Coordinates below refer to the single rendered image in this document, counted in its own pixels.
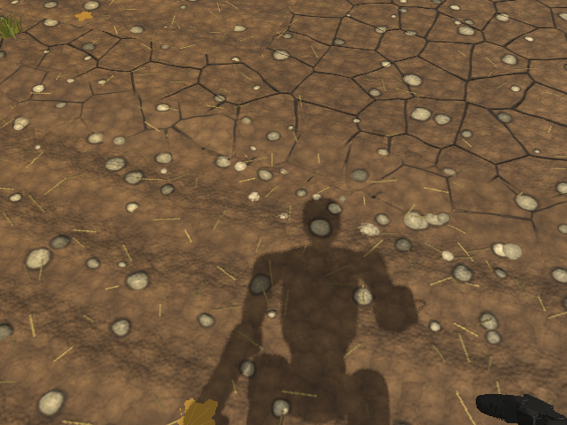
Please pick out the robot right hand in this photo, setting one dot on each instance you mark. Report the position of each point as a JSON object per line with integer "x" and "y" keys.
{"x": 526, "y": 410}

